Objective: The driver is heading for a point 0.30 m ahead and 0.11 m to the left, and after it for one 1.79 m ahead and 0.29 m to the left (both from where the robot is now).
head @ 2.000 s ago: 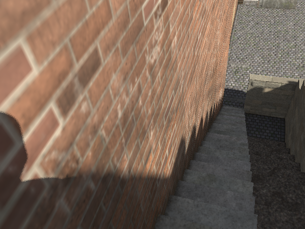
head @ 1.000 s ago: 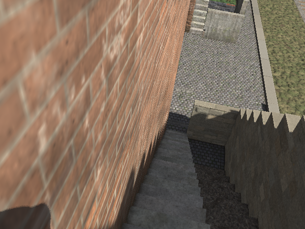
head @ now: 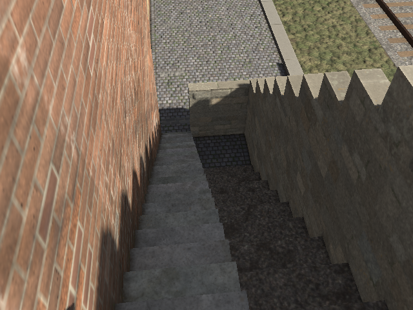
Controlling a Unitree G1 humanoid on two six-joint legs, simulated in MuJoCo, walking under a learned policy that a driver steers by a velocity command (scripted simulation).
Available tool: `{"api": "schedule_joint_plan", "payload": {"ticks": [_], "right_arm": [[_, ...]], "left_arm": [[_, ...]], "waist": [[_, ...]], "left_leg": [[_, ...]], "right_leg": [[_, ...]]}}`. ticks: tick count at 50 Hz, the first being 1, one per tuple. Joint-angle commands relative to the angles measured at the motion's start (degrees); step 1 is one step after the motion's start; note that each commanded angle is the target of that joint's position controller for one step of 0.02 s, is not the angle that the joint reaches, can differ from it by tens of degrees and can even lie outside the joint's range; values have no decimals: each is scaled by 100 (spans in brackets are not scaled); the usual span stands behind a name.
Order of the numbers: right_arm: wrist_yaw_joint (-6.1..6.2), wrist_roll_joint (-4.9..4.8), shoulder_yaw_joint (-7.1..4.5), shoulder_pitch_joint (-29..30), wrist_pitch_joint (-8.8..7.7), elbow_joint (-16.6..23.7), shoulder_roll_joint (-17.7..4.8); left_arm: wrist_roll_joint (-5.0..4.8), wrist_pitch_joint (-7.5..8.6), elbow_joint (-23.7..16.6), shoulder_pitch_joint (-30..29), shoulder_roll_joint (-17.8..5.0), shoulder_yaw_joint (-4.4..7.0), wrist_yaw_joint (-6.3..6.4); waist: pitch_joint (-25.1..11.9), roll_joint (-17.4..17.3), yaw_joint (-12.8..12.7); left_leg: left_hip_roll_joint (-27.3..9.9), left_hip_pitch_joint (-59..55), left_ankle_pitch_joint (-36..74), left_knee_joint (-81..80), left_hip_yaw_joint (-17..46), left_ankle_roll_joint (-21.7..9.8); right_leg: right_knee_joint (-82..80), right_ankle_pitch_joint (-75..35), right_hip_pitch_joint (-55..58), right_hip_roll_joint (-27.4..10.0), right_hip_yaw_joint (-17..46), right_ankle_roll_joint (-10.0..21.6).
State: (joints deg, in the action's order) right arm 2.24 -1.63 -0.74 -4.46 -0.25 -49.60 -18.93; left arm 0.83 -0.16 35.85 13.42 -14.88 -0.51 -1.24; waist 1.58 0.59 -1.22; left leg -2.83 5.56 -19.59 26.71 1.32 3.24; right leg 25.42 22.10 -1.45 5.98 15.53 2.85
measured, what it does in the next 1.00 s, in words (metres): shifts its weight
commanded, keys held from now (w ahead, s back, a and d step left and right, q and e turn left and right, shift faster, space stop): w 1.00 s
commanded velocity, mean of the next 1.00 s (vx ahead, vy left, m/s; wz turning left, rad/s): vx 0.50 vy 0.00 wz -0.01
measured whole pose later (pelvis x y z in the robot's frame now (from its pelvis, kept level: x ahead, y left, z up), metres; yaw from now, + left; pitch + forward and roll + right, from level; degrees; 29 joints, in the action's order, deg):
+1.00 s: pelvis +0.06 +0.02 +0.02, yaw +1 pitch +2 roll +0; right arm 1.9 -1.3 -3.7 -9.9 1.3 -56.3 -15.9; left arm 0.1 -1.0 43.8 13.8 -13.4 -1.5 2.9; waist 0.2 1.4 -0.5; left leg -0.3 3.5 -6.6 23.9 4.7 3.8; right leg 9.4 9.6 7.5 1.6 11.6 0.0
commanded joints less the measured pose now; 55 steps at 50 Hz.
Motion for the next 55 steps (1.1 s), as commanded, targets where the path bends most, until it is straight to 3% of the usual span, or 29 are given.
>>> {"api": "schedule_joint_plan", "payload": {"ticks": [1, 4, 5, 6, 11, 12, 13, 16, 24, 31, 32, 37, 46, 48, 55], "right_arm": [[17, -5, -215, 51, -22, 142, -785], [14, 2, -232, 19, -16, 47, -771], [29, 41, -256, 76, -20, 6, -768], [36, 63, -270, 35, -11, -21, -758], [25, 46, -289, 60, -42, -62, -709], [40, 91, -240, 82, -29, -1, -622], [46, 81, -247, 33, -16, -31, -648], [9, 94, -252, -37, 46, -50, -583], [-4, 144, -212, -13, 156, -48, -464], [10, 114, -236, -131, 203, -79, -452], [31, -13, -283, -68, 148, -28, -473], [14, -5, -386, -341, 100, -217, -507], [-27, 10, -451, -437, 87, -346, -467], [-13, 48, -432, -405, 109, -418, -444], [-23, -25, -400, -37, -48, -321, -383]], "left_arm": [[5, 98, -378, 25, -583, 141, 44], [-17, 123, -334, 108, -594, 140, 59], [-60, 112, -318, 156, -532, 148, 65], [-101, 122, -304, 223, -551, 148, 84], [-71, 120, -223, 307, -557, 177, 116], [22, 48, -200, 274, -568, 164, 126], [51, 10, -193, 337, -509, 153, 141], [58, 28, -193, 285, -420, 116, 157], [43, 46, -115, 235, -341, 28, 196], [20, 77, 4, 139, -334, -18, 228], [-79, 107, 37, 74, -443, 61, 276], [-68, 107, 181, 52, -375, 42, 377], [-84, -18, 364, -23, -397, 43, 464], [-55, -37, 487, 137, -360, 12, 426], [-36, 36, 893, 613, -391, 49, 354]], "waist": [[-507, 135, 74], [-524, 91, 72], [-314, 102, 21], [-353, 122, 6], [-340, 173, -53], [-332, 295, -21], [-403, 213, -40], [-470, -20, 28], [-284, 50, 29], [-250, 41, 71], [-264, 294, 94], [-341, -50, 94], [-348, -25, 67], [-304, -157, 3], [-113, 219, -183]], "left_leg": [[-189, -537, 2628, 91, 173, -429], [-161, -558, 2596, 123, 177, -469], [-78, -394, 2426, 223, 125, -476], [-49, -284, 2343, 221, 121, -481], [6, -41, 2303, 311, 133, -464], [-22, -68, 2666, 298, 203, -430], [-33, -124, 2740, 338, 214, -436], [6, -283, 3033, 389, 286, -518], [52, -156, 3337, 137, 373, -471], [-23, -387, 3806, -250, 502, -394], [-13, -364, 3584, -241, 505, -338], [-131, -512, 3961, -384, 594, -354], [-187, -183, 4153, -439, 661, -332], [-193, -67, 4159, -350, 589, -388], [-6, 685, 3675, 199, 469, -354]], "right_leg": [[138, -4411, -199, -641, 330, -125], [199, -4258, -227, -621, 265, -144], [195, -4254, -298, -619, 323, -124], [220, -4144, -194, -603, 335, -87], [330, -4215, -48, -604, 324, -33], [399, -4347, -75, -545, 306, -96], [385, -4304, -58, -553, 281, -134], [385, -4423, -39, -522, 297, -132], [-8, -4619, 263, -535, 199, -250], [-554, -4830, 458, -650, 115, -357], [-627, -4613, 419, -588, -29, -365], [-871, -4626, 532, -716, -144, -374], [-1089, -5435, 972, -928, -292, -386], [-1191, -5606, 1133, -1050, -262, -352], [-1191, -6031, 1574, -1136, -458, -281]]}}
